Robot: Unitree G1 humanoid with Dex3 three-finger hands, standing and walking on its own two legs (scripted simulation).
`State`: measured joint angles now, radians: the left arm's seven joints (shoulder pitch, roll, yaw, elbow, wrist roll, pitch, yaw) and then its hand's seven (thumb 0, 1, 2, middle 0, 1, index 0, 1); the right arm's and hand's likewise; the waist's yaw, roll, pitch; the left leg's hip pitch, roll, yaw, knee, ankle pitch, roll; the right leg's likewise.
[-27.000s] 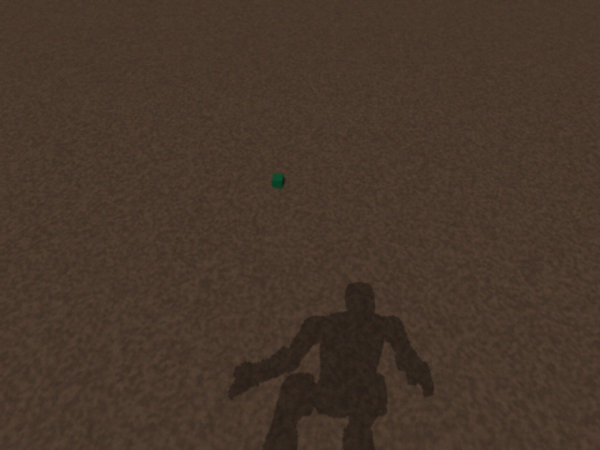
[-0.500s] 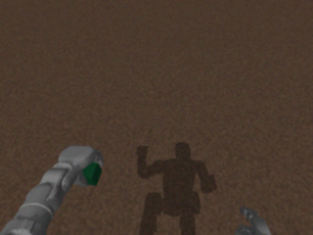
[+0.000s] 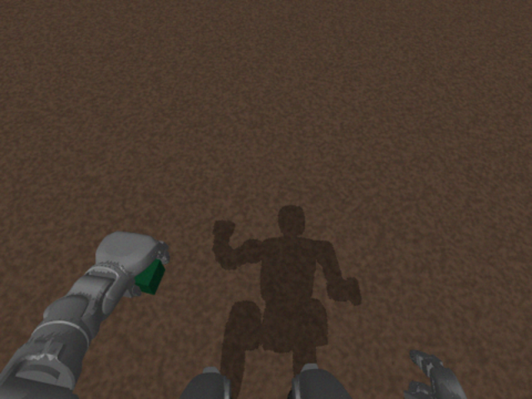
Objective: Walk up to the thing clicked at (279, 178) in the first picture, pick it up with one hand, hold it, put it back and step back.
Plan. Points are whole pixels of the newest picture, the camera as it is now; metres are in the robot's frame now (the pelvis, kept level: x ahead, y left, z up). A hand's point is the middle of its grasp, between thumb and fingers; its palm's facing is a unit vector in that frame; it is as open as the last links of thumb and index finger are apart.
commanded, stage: crouch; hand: left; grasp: from above
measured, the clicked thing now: (144, 274) +0.34 +0.21 -0.12
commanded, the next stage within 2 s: lower in 1.50 s
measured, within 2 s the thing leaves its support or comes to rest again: neither
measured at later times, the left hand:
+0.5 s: hand (164, 288) +0.38 +0.23 -0.34, palm faces -0.47 +0.09 -0.88, open 7.6 cm
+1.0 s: hand (172, 287) +0.43 +0.24 -0.47, palm faces -0.47 +0.05 -0.88, open 7.6 cm
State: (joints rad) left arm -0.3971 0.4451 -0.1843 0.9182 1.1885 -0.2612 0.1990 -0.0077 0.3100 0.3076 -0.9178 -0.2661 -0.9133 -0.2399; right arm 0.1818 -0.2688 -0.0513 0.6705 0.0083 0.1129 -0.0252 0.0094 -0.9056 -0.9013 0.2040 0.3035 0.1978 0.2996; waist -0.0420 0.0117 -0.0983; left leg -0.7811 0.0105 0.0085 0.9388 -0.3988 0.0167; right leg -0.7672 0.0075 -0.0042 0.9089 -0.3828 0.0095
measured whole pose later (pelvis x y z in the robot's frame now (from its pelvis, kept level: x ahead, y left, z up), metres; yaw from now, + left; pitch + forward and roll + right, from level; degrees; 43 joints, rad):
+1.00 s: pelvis -0.04 +0.00 -0.30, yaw -4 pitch +39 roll -7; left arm -0.91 0.69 0.06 1.32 1.33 -0.29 0.35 0.02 0.35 0.18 -0.96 -0.21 -0.97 -0.18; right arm 0.18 -0.26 -0.01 0.71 -0.13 -0.04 0.12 0.00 -0.93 -0.91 0.20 0.30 0.20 0.30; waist -0.22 0.02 -0.12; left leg -2.12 0.01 -0.06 2.13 -0.70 0.03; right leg -2.06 0.00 -0.07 2.06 -0.69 0.01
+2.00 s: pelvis -0.05 +0.00 -0.39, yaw -8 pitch +34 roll -10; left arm -0.99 0.90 0.13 1.44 1.39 -0.39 0.40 0.04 0.36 0.20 -1.06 -0.25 -0.95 -0.22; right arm 0.13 -0.29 0.10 0.71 -0.19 -0.03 0.15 0.00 -0.94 -0.91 0.20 0.30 0.20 0.30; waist -0.29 -0.07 0.04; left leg -2.34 0.02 -0.13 2.45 -0.71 0.03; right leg -2.26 0.02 -0.13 2.33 -0.68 0.01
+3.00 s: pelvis -0.06 +0.01 -0.42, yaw -13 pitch +28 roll -14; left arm -1.03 1.08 0.14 1.64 1.41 -0.34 0.52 0.04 0.37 0.36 -0.92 -0.51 -0.79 -0.40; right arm 0.13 -0.35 0.26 0.61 -0.24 -0.13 0.16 0.00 -0.91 -0.90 0.20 0.30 0.20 0.30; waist -0.38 -0.14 0.15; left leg -2.37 0.03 -0.21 2.56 -0.72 0.03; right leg -2.26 0.05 -0.20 2.38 -0.64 0.03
